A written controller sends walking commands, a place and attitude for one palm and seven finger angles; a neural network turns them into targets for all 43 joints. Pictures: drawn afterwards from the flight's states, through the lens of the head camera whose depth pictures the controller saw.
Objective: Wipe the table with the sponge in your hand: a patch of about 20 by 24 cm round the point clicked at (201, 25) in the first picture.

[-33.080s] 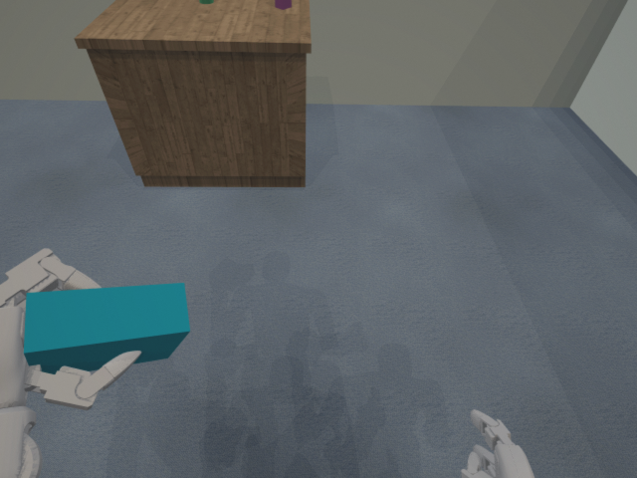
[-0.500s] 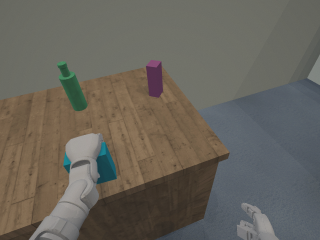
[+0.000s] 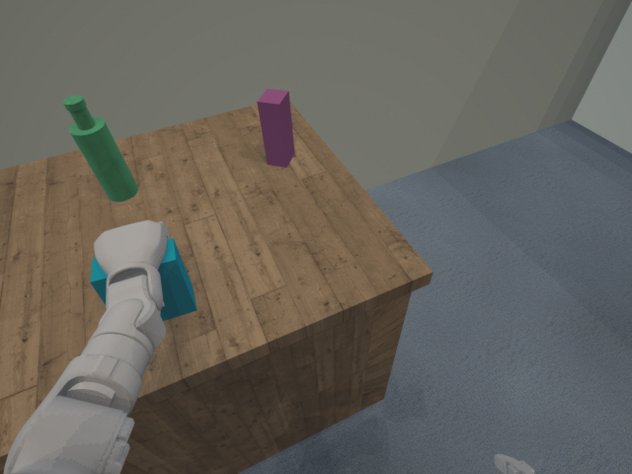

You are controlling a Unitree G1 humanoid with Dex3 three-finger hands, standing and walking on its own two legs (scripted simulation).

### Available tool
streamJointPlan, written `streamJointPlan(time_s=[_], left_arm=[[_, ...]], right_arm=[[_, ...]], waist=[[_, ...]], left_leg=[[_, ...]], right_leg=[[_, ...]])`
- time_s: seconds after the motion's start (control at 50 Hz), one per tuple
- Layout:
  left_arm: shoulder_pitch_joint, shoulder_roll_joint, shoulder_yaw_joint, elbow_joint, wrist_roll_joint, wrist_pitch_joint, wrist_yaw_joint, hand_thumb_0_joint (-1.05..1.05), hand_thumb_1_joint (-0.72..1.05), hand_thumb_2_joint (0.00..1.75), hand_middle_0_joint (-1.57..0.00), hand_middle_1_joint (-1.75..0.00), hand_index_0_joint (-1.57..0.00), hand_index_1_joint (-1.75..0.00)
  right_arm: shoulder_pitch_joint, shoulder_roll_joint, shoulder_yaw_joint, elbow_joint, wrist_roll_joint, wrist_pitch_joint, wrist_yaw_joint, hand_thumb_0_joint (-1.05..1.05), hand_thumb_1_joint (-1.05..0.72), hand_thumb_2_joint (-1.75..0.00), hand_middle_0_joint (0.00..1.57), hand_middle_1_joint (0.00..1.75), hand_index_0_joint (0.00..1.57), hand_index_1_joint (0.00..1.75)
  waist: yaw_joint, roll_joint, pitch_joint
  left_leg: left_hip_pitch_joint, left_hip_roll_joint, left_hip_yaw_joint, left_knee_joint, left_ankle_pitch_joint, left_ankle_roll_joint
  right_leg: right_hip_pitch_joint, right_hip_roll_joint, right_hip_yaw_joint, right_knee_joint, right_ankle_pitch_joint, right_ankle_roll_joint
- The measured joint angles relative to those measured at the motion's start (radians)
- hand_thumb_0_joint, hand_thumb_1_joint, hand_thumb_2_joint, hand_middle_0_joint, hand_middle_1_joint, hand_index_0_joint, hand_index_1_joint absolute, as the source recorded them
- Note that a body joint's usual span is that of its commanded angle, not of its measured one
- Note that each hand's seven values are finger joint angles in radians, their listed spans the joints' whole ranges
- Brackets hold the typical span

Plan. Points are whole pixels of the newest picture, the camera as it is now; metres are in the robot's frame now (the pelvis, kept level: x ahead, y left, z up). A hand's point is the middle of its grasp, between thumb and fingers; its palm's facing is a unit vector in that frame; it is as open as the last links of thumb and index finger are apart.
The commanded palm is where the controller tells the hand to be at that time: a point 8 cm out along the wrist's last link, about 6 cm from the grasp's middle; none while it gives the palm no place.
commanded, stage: wipe forward along the middle lane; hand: left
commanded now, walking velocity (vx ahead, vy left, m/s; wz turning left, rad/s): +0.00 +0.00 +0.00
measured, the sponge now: (152, 295) +0.37 +0.27 +0.00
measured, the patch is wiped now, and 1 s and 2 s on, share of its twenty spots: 1.00 1.00 1.00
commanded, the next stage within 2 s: slide back across to the first lane in 0.86 s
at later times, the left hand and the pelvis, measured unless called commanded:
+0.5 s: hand (133, 249) +0.42 +0.30 +0.04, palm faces -0.10 +0.00 -1.00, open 9.1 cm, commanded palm +0.41 +0.30 +0.07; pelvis +0.00 +0.02 +0.00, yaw -1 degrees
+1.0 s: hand (123, 226) +0.47 +0.34 +0.04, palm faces -0.11 +0.00 -0.99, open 9.1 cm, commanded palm +0.45 +0.32 +0.07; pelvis +0.01 +0.05 -0.01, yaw -2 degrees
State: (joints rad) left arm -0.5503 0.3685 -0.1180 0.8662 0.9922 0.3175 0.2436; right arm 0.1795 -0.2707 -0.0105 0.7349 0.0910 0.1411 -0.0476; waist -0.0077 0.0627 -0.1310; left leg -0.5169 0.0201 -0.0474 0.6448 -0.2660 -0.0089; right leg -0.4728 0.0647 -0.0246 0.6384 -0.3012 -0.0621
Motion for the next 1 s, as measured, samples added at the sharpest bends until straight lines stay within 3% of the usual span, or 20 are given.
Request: streamJointPlan(time_s=[0.38, 1.0], left_arm=[[-0.140, 0.074, 0.053, 0.172, 0.017, -0.061, 0.019, 0.00, -0.49, 1.15, -0.84, -1.42, -0.85, -1.43], [-0.346, 0.169, 0.081, 0.339, 0.063, -0.074, 0.001, 0.00, -0.49, 1.15, -0.85, -1.42, -0.86, -1.43]], right_arm=[[0.041, 0.005, 0.002, 0.003, -0.006, -0.016, 0.014, 0.01, -0.91, -0.90, 0.20, 0.30, 0.20, 0.30], [0.104, 0.017, 0.004, 0.018, -0.028, -0.034, 0.041, 0.00, -0.91, -0.90, 0.20, 0.30, 0.20, 0.30]], waist=[[-0.038, -0.007, -0.010], [-0.087, -0.023, -0.024]], left_leg=[[-0.089, 0.005, -0.001, 0.038, -0.007, 0.002], [-0.206, -0.010, 0.020, 0.097, -0.041, 0.038]], right_leg=[[-0.076, 0.005, 0.000, 0.008, 0.009, 0.011], [-0.167, -0.010, 0.020, 0.009, 0.004, 0.058]])
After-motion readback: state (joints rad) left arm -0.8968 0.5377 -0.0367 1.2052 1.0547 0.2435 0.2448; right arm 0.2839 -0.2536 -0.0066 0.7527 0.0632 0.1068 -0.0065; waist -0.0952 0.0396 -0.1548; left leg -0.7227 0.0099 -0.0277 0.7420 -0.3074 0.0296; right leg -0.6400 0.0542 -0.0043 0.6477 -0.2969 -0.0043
